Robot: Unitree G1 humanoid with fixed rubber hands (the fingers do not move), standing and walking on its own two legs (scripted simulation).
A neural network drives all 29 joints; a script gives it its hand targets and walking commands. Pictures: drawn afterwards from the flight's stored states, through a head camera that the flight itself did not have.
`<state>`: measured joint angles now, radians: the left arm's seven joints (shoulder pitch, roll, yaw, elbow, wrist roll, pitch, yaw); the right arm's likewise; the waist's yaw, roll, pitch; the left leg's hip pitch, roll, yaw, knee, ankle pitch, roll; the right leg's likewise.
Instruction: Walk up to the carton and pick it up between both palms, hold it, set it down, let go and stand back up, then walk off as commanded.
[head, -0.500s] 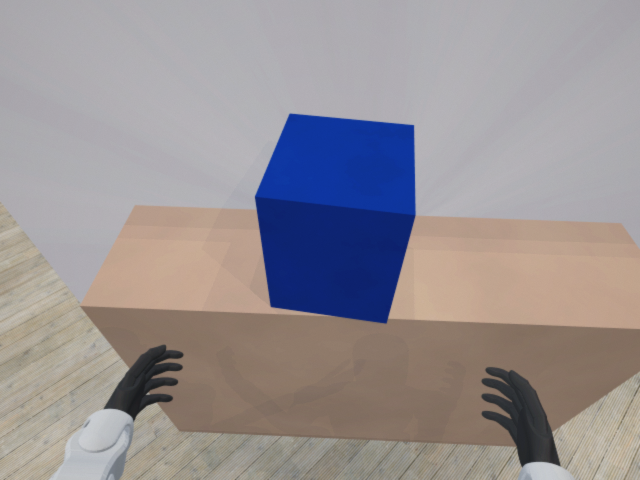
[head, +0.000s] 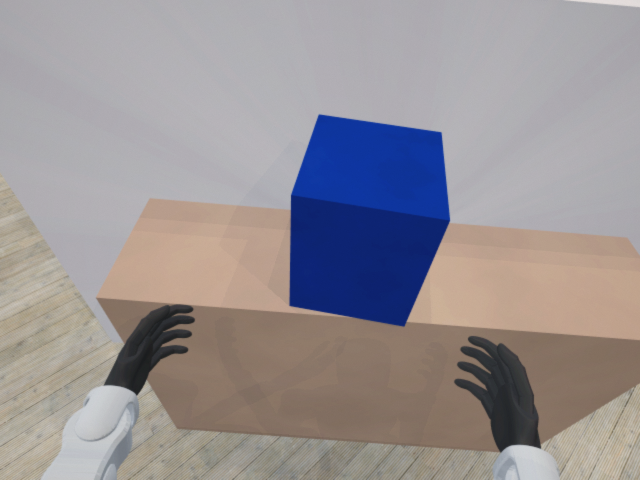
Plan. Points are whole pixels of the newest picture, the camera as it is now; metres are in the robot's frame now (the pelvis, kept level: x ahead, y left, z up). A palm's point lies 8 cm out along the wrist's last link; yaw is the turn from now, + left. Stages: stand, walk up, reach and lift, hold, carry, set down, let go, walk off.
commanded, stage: reach and lift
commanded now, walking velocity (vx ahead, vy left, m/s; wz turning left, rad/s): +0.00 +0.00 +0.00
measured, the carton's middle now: (362, 222) +0.50 -0.04 +0.03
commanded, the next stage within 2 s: none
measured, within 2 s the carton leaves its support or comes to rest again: neither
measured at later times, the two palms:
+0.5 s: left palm (186, 291) +0.30 +0.19 +0.09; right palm (516, 329) +0.27 -0.20 +0.10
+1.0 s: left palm (194, 233) +0.36 +0.18 +0.13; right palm (494, 267) +0.34 -0.18 +0.13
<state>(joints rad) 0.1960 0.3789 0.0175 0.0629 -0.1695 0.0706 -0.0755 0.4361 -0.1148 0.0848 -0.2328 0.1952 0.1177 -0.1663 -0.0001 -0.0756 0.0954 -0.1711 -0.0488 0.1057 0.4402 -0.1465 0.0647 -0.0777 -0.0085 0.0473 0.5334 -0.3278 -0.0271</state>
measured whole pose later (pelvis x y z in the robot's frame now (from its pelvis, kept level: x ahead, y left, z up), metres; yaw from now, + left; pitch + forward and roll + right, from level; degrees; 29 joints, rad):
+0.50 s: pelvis +0.02 -0.03 +0.00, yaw -1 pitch -6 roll +2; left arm -0.06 0.38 0.02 0.06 -0.22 0.27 -0.11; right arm 0.07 -0.11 0.08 -0.16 0.21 0.35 -0.27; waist 0.00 -0.07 0.05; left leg -0.17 -0.02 0.11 0.44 -0.16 0.04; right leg -0.08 0.02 0.05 0.53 -0.34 -0.03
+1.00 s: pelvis +0.03 -0.03 +0.00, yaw -1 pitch -5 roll +2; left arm -0.29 0.38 0.07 0.09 -0.22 0.43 -0.12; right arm -0.22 -0.11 0.08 0.01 0.26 0.39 -0.31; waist 0.00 -0.07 0.05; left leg -0.17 -0.02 0.11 0.41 -0.16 0.03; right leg -0.08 0.02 0.05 0.50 -0.33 -0.03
